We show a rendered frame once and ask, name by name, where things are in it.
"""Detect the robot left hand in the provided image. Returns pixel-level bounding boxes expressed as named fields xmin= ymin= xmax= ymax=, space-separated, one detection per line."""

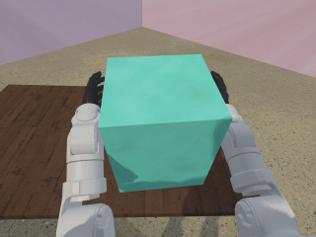
xmin=82 ymin=71 xmax=105 ymax=107

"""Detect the robot left upper arm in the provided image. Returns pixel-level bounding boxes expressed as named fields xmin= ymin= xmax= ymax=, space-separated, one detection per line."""
xmin=56 ymin=203 xmax=116 ymax=237

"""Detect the right robot forearm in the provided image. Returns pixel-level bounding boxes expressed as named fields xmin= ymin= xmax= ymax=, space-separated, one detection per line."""
xmin=221 ymin=104 xmax=299 ymax=231

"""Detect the table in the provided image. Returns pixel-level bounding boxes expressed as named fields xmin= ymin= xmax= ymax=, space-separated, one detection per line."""
xmin=0 ymin=84 xmax=260 ymax=220

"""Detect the robot right upper arm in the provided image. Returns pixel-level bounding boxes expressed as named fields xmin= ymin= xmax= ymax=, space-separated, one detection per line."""
xmin=234 ymin=195 xmax=316 ymax=237

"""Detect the robot right hand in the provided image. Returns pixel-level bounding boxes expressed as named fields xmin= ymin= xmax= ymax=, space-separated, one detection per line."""
xmin=210 ymin=71 xmax=229 ymax=104

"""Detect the carton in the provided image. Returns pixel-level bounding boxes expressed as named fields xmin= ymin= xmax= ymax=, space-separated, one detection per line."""
xmin=98 ymin=54 xmax=233 ymax=193

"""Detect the left robot forearm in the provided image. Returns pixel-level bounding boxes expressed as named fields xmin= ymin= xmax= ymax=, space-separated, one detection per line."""
xmin=55 ymin=103 xmax=107 ymax=237

